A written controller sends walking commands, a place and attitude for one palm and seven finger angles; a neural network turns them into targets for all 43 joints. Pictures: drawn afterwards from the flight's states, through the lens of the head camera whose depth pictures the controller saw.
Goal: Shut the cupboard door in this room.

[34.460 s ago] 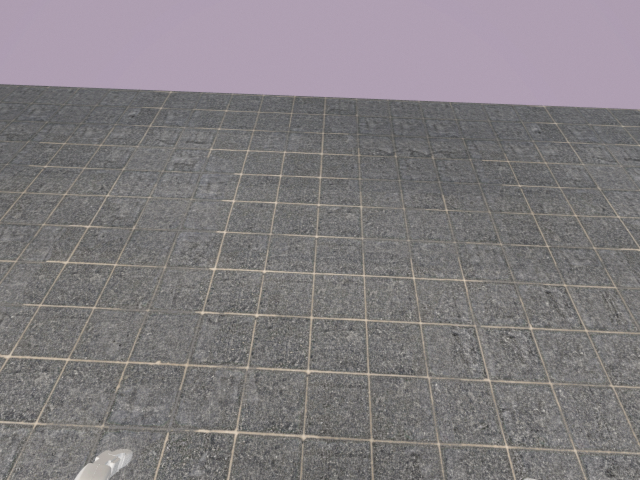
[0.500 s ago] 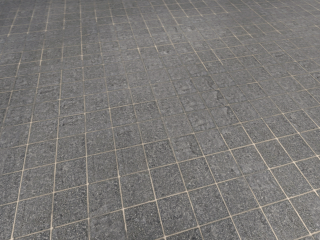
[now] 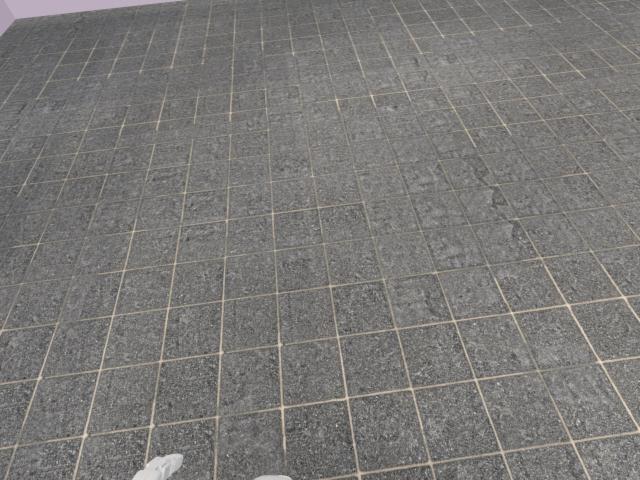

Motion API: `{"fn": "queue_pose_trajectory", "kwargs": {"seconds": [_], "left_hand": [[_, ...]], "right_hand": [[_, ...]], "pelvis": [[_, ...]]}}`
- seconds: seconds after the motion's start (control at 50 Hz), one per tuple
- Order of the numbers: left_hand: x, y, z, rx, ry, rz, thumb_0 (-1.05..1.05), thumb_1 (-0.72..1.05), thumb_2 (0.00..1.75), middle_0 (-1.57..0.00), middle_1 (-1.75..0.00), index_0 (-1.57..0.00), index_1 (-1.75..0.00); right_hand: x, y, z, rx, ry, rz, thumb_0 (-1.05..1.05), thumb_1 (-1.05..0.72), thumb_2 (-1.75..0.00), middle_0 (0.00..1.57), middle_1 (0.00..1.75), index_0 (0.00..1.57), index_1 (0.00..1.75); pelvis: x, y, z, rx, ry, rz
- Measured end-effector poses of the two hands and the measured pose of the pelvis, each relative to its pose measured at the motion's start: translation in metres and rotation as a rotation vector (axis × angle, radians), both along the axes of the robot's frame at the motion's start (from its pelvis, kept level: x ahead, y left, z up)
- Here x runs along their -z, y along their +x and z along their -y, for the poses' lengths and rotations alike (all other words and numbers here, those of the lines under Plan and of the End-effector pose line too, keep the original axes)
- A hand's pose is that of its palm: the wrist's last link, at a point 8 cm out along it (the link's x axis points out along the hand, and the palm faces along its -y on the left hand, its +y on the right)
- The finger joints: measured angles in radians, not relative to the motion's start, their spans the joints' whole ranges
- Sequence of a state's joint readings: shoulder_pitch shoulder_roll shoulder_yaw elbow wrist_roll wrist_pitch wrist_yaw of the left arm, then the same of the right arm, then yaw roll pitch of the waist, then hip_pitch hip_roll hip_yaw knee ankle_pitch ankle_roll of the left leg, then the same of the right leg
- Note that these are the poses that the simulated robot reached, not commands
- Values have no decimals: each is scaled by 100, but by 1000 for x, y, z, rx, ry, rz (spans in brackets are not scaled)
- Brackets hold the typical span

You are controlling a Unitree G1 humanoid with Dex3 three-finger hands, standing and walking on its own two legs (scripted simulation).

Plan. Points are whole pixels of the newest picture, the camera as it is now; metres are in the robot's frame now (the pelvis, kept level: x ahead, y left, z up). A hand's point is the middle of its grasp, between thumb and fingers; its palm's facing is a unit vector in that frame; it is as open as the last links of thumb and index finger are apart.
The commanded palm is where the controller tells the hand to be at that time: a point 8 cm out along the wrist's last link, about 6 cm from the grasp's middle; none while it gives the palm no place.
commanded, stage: turn or walk to find it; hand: left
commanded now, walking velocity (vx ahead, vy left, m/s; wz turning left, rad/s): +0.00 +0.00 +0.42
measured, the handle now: out of the picture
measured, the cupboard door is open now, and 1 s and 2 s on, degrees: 87 87 87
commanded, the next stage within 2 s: none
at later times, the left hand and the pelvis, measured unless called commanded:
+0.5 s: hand out of the picture -0.06 +0.23 -0.18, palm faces +0.29 -0.93 -0.24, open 7.4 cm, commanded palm none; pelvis -0.02 +0.02 +0.00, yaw +13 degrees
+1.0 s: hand out of the picture -0.02 +0.20 -0.14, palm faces +0.41 -0.87 -0.28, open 7.4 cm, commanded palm none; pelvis -0.02 -0.02 +0.00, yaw +26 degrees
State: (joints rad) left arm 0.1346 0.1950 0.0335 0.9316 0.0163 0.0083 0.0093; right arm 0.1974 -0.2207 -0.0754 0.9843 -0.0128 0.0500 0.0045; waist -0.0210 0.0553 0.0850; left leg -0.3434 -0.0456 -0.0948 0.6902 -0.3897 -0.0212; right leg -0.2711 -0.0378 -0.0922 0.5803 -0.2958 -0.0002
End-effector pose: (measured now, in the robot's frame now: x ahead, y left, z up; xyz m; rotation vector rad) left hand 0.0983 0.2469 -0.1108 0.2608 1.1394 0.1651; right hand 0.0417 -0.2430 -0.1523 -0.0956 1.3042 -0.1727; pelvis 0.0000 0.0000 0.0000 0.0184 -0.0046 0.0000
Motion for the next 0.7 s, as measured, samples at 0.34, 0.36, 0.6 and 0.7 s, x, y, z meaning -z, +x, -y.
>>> {"fn": "queue_pose_trajectory", "kwargs": {"seconds": [0.34,0.36,0.6,0.7], "left_hand": [[9,-112,9,-237,-50,-117,1,91,89,-20,-30,-21,-30],[12,-120,5,-255,-54,-127,0,91,89,-20,-30,-21,-30],[27,-177,-41,-394,-90,-192,1,91,90,-20,-30,-20,-30],[16,-165,-44,-402,-76,-130,1,91,90,-19,-30,-20,-30]], "right_hand": [[-17,35,8,-205,-44,-40,1,-91,-90,20,29,20,30],[-19,43,3,-224,-50,-25,1,-91,-90,20,29,20,30],[-45,91,-64,-382,-83,145,1,-91,-89,20,29,20,30],[-42,85,-69,-403,-61,122,1,-91,-89,20,29,21,30]], "pelvis": [[-9,-12,7,-171,19,4],[-7,-13,4,-180,14,4],[-9,-27,-29,-274,-37,14],[-13,-30,-28,-307,-38,3]]}}
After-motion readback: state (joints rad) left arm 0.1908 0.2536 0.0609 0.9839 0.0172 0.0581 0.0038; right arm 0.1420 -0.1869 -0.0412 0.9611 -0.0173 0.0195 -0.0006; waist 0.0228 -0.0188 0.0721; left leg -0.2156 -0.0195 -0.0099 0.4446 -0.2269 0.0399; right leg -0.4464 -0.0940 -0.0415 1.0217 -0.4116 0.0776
